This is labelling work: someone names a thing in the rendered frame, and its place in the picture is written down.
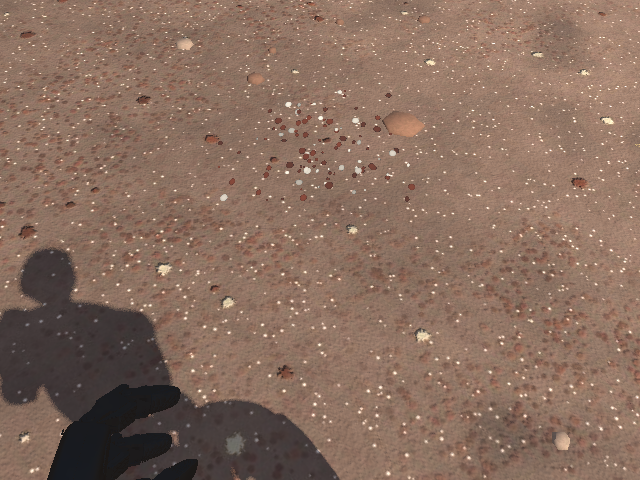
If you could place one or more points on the left robot hand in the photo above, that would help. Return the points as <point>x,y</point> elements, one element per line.
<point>87,451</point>

